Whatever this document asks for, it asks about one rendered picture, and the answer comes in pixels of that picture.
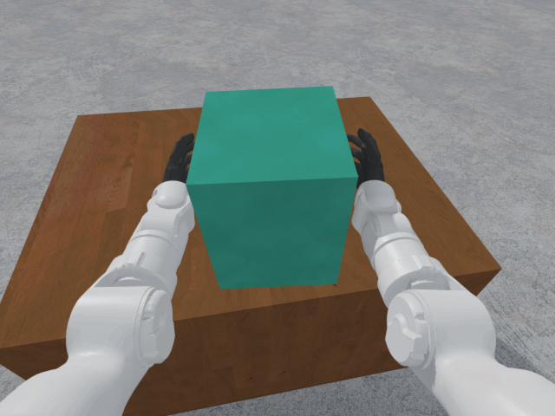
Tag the left robot hand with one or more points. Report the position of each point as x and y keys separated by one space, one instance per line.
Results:
x=176 y=168

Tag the right robot forearm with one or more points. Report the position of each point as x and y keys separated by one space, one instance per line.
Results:
x=395 y=252

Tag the right robot hand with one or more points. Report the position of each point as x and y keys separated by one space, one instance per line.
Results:
x=371 y=167

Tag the robot right upper arm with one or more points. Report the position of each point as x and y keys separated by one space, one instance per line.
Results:
x=447 y=338

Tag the pedestal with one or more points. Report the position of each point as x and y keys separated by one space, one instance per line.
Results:
x=230 y=344

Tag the left robot forearm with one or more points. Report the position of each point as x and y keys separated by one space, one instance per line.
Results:
x=154 y=252

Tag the carton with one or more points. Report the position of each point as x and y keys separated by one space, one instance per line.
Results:
x=272 y=182

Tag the robot left upper arm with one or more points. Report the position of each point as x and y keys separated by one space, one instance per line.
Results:
x=115 y=335

